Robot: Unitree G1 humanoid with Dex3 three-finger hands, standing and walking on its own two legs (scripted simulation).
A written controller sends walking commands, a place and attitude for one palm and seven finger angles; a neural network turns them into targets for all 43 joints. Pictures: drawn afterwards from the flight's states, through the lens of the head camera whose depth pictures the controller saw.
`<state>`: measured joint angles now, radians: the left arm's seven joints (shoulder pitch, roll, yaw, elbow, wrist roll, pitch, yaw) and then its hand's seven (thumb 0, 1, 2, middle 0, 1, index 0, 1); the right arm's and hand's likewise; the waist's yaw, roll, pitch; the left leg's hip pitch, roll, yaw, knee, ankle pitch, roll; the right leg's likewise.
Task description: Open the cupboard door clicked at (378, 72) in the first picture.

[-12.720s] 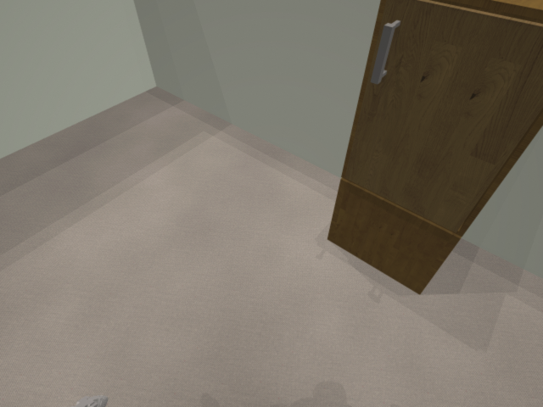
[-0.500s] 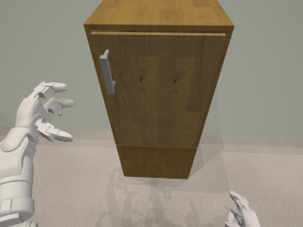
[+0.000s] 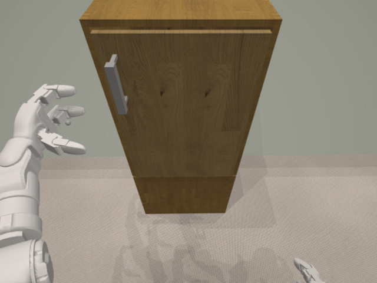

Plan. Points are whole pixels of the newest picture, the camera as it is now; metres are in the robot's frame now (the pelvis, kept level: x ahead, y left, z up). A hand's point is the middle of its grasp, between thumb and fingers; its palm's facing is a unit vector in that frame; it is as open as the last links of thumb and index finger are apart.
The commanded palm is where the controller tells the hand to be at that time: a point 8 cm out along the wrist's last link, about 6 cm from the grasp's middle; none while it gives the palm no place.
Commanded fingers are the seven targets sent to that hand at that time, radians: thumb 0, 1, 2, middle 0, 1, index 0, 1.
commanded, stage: move the hooked fingers beside the handle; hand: left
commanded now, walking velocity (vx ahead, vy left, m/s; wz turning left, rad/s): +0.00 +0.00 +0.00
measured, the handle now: (118, 85) +0.54 +0.21 +0.13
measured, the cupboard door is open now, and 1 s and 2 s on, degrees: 0 0 0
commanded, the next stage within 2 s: slide the fingers in behind the handle in 1.70 s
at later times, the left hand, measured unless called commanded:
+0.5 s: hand (78, 106) +0.44 +0.27 +0.15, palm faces +0.06 -1.00 -0.01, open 14.0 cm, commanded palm +0.42 +0.32 +0.14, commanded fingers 0.00 -0.50 0.30 -0.30 -1.20 -0.30 -1.20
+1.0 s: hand (86, 94) +0.49 +0.27 +0.14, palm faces +0.05 -1.00 -0.01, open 14.0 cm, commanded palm +0.45 +0.32 +0.14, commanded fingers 0.00 -0.50 0.30 -0.30 -1.20 -0.30 -1.20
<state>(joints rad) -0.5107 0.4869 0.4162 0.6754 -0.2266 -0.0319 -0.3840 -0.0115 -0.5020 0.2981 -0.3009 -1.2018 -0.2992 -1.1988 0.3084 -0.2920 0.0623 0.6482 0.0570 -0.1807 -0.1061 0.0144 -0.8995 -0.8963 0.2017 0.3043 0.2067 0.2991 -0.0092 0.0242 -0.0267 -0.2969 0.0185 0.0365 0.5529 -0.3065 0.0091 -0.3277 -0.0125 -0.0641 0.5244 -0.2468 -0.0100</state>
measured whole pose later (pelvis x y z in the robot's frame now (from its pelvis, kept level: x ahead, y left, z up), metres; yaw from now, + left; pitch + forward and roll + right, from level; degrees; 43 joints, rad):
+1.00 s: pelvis +0.01 +0.01 -0.01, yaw -2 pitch +12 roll -2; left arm -0.85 0.66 0.50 1.12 -0.13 -0.20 -0.41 -0.01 -0.50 0.30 -0.30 -1.20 -0.30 -1.20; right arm 0.44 -0.30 0.04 0.63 0.03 -0.01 -0.05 0.01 -0.90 -0.90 0.20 0.30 0.21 0.30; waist -0.12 0.01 -0.07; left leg -0.52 0.04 0.06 0.67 -0.37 0.02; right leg -0.55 0.00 -0.03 0.60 -0.27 0.01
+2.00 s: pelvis +0.00 +0.01 -0.01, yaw -1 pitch +13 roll -2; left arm -0.87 0.65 0.45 1.11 -0.16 -0.20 -0.42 -0.01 -0.50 0.30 -0.30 -1.20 -0.30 -1.20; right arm 0.44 -0.30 0.04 0.65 0.03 0.00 -0.06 0.01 -0.90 -0.90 0.20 0.30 0.21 0.30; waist -0.11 0.01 -0.07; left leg -0.55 0.04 0.04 0.70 -0.37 0.02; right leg -0.57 0.00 -0.05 0.62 -0.27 0.00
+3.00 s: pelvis +0.01 +0.00 -0.01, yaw -1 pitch +10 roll -1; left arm -0.87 0.46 0.38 1.06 -0.11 -0.20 -0.20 -0.01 -0.50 0.30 -0.30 -1.20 -0.30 -1.20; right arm 0.40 -0.28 0.03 0.65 0.02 -0.03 -0.04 0.01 -0.90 -0.90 0.20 0.30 0.21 0.30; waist -0.10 0.03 -0.06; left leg -0.49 0.04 0.05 0.67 -0.36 0.01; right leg -0.52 0.01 -0.05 0.62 -0.28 -0.01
